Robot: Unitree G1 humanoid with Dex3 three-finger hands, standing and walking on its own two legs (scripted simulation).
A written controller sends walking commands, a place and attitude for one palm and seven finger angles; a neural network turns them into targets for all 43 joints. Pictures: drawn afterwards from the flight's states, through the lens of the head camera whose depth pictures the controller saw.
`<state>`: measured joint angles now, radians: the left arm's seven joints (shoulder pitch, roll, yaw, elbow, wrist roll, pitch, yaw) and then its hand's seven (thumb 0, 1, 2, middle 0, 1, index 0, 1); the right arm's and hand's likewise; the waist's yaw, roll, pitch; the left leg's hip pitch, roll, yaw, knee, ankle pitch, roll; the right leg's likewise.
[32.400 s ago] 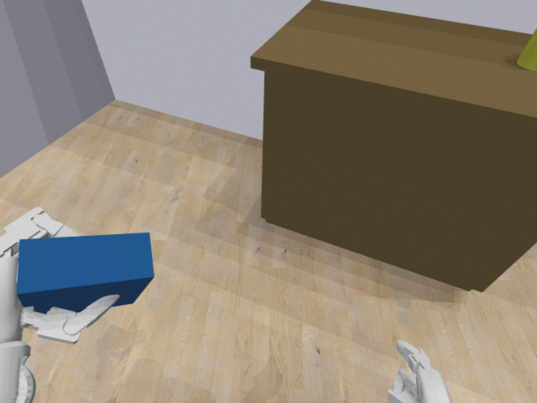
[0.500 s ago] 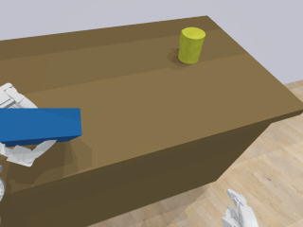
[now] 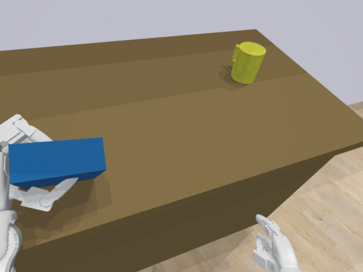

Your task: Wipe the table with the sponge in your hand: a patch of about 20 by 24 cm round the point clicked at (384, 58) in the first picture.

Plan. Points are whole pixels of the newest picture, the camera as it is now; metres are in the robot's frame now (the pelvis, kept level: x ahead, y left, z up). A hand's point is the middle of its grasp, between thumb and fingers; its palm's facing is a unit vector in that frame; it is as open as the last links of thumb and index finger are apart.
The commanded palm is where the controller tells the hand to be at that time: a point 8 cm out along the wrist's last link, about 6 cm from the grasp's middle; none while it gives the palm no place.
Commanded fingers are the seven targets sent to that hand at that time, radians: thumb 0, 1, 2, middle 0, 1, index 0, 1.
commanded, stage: come to a stop and stand still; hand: left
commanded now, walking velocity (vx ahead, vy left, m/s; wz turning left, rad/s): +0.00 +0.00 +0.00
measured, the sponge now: (73, 163) +0.24 +0.22 +0.15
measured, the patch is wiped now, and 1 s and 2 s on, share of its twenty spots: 0.00 0.00 0.00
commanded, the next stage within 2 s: look again from close up in 0.28 s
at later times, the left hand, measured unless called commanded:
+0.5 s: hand (41, 179) +0.20 +0.24 +0.17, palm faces +0.45 -0.83 -0.32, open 9.1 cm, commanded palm +0.14 +0.27 +0.18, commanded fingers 0.00 0.10 1.30 -1.20 -1.60 -1.20 -1.60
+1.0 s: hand (61, 186) +0.19 +0.21 +0.17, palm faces +0.45 -0.84 -0.32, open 9.1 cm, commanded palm +0.14 +0.24 +0.18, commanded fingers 0.00 0.10 1.30 -1.20 -1.60 -1.20 -1.60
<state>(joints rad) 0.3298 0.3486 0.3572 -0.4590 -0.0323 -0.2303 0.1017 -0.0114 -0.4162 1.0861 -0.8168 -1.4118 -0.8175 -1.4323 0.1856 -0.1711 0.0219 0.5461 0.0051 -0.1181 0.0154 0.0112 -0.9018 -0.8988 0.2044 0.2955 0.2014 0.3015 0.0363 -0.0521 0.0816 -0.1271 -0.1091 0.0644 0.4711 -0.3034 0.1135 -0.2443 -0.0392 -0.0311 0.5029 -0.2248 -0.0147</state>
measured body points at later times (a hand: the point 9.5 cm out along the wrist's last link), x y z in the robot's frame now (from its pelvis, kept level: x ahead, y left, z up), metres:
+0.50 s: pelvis -0.01 -0.02 +0.00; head +0.01 +0.01 +0.45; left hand +0.17 +0.28 +0.19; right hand +0.18 -0.23 -0.07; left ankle -0.03 +0.03 -0.73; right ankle +0.04 -0.15 -0.73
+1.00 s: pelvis -0.02 -0.04 +0.01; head +0.00 -0.03 +0.45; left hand +0.17 +0.25 +0.19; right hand +0.16 -0.27 -0.07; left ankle -0.03 +0.03 -0.73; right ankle +0.04 -0.15 -0.73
